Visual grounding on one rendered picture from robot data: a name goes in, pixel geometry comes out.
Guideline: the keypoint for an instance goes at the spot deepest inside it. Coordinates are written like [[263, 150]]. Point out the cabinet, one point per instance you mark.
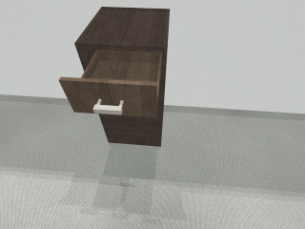
[[129, 30]]

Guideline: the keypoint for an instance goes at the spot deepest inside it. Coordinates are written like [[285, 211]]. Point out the drawer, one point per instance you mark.
[[112, 76]]

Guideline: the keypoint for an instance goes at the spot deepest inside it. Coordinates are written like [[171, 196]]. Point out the handle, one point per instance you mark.
[[108, 109]]

